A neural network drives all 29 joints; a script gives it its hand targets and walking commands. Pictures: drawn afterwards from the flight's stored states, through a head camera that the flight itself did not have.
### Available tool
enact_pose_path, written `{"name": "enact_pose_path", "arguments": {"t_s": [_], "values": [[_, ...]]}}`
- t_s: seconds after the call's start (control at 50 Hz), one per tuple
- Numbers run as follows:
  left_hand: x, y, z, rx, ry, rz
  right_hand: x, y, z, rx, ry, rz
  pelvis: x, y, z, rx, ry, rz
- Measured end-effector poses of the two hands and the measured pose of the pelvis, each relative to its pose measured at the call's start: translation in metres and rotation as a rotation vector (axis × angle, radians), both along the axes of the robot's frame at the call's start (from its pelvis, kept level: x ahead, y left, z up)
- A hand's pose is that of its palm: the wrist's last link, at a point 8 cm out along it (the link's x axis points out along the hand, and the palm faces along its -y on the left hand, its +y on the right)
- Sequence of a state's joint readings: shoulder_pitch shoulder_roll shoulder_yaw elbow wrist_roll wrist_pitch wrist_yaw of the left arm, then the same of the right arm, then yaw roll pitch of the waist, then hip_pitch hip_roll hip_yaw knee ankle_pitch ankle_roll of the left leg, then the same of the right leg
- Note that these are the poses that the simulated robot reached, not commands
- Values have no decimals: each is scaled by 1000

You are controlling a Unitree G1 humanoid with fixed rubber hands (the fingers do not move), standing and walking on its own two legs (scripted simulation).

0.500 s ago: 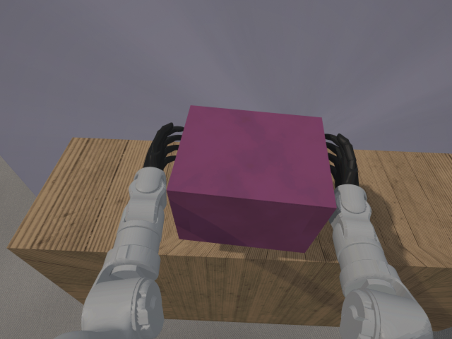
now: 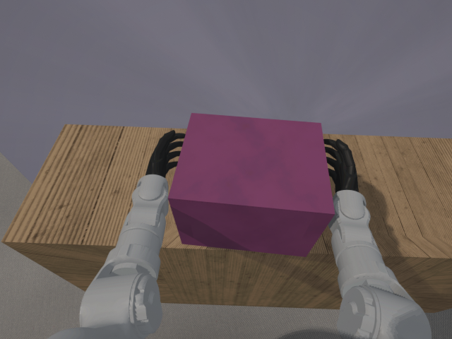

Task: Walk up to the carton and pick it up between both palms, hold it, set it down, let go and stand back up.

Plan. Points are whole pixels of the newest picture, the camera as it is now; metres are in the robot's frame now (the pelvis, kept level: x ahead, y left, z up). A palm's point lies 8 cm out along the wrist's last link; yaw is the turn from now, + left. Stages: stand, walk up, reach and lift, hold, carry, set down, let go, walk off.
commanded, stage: set down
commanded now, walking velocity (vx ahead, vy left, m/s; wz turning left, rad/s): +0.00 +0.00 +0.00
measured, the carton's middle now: (249, 185) +0.39 -0.02 +0.01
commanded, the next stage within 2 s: none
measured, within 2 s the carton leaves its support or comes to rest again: rests again in 0.94 s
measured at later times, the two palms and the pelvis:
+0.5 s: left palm (166, 173) +0.41 +0.15 +0.02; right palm (341, 186) +0.38 -0.20 +0.03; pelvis +0.01 +0.00 +0.00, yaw -1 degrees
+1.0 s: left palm (166, 181) +0.41 +0.15 +0.00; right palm (336, 193) +0.38 -0.19 +0.00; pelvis +0.00 +0.00 -0.01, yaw +0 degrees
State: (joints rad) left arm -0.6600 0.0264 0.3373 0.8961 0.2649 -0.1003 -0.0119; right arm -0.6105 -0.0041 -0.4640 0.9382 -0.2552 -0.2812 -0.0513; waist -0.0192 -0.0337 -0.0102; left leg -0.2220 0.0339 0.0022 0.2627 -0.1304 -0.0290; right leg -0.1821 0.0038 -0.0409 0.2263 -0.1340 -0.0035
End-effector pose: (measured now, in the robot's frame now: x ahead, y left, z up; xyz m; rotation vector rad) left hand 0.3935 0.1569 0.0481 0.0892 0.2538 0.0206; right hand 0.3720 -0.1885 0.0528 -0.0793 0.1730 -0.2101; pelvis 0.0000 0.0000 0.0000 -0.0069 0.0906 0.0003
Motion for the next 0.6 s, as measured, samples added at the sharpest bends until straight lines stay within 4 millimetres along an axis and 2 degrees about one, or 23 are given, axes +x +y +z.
{"name": "enact_pose_path", "arguments": {"t_s": [0.3, 0.6], "values": [[12, -4, -11, 11, 14, -11, 8, -4, -10, 7, 15, -8, 2, 3, -1, 0, 66, -8], [17, -8, -38, 12, 42, -13, 13, -7, -33, 1, 44, -7, 8, 2, -4, -1, 142, -14]]}}
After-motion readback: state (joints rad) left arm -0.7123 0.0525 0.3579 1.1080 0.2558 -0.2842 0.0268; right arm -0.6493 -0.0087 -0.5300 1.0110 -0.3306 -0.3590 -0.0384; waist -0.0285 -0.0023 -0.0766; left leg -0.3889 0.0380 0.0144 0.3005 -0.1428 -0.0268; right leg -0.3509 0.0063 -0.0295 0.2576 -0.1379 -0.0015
